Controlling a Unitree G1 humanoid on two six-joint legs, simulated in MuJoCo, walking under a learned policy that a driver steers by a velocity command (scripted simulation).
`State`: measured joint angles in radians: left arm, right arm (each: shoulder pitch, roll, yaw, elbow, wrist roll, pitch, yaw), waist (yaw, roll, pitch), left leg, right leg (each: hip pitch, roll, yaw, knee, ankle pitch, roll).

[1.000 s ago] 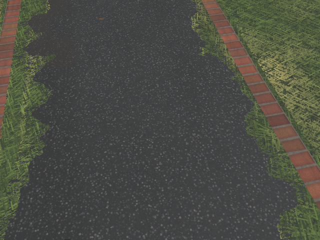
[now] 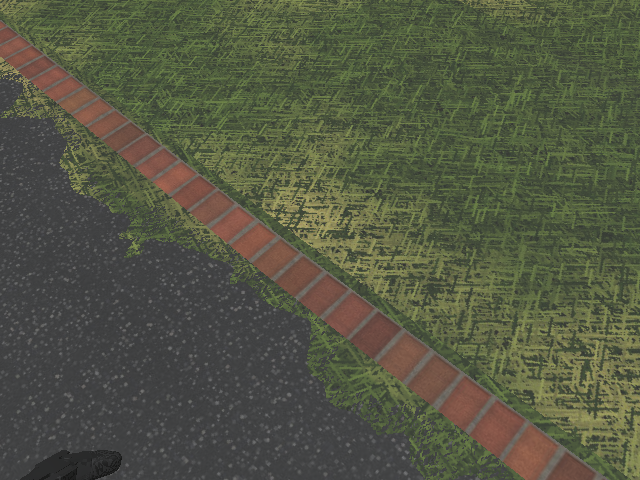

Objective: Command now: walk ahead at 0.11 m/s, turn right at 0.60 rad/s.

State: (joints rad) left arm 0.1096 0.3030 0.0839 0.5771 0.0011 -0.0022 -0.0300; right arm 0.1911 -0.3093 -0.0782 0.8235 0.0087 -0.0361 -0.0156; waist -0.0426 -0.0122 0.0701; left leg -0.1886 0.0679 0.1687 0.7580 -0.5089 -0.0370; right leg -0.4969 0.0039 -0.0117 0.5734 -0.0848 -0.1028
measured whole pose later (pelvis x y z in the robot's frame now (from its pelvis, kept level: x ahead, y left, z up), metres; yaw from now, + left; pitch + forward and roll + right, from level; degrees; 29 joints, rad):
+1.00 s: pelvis +0.21 -0.07 +0.03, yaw -22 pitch +2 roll +0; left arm 0.35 0.25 0.04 0.70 0.00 -0.06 -0.02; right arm 0.27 -0.31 -0.05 0.76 0.01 -0.09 0.02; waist 0.02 0.05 -0.02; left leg -0.57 0.08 0.00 1.06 -0.26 0.00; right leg -0.17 0.04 0.01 0.36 -0.24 -0.06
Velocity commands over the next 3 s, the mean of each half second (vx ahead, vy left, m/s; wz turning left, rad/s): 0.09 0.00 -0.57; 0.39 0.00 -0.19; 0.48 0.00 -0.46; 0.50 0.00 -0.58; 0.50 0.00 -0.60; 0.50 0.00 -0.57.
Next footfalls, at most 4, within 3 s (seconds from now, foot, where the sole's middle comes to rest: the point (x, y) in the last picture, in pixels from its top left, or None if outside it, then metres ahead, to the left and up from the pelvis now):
0.40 left None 0.16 0.14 -0.76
0.82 right None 0.18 -0.16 -0.76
1.26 left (368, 406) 0.56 -0.07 -0.76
1.78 right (546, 376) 0.61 -0.46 -0.76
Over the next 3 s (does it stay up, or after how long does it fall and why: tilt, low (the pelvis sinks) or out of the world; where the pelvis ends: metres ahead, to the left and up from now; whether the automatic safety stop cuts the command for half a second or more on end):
stays up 0.83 -0.87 0.02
